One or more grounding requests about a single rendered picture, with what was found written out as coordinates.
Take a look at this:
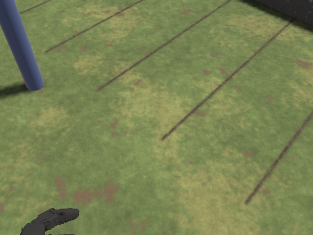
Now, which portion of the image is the left robot hand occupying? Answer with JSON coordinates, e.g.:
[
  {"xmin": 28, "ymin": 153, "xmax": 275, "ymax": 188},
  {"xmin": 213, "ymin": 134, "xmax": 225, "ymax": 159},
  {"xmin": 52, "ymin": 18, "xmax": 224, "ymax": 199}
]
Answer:
[{"xmin": 20, "ymin": 208, "xmax": 79, "ymax": 235}]

